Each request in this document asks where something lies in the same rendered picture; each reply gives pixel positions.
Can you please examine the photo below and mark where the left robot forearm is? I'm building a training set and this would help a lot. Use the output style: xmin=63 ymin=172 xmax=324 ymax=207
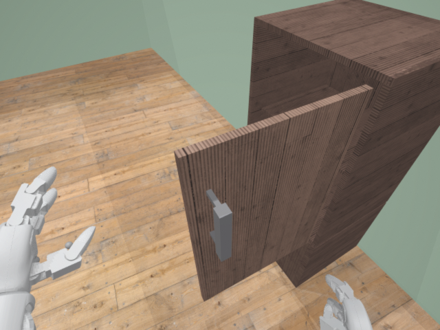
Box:
xmin=0 ymin=291 xmax=36 ymax=330

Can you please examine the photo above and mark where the robot left hand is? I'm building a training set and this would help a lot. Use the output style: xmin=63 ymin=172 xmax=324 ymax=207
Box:
xmin=0 ymin=166 xmax=96 ymax=294

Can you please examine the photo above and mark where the cupboard door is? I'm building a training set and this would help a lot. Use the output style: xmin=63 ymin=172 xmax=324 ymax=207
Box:
xmin=174 ymin=85 xmax=373 ymax=302

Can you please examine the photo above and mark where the handle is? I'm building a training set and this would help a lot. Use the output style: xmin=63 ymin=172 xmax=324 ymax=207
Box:
xmin=206 ymin=189 xmax=232 ymax=262

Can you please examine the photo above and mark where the robot right hand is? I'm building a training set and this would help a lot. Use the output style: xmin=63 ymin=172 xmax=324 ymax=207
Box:
xmin=320 ymin=274 xmax=373 ymax=330

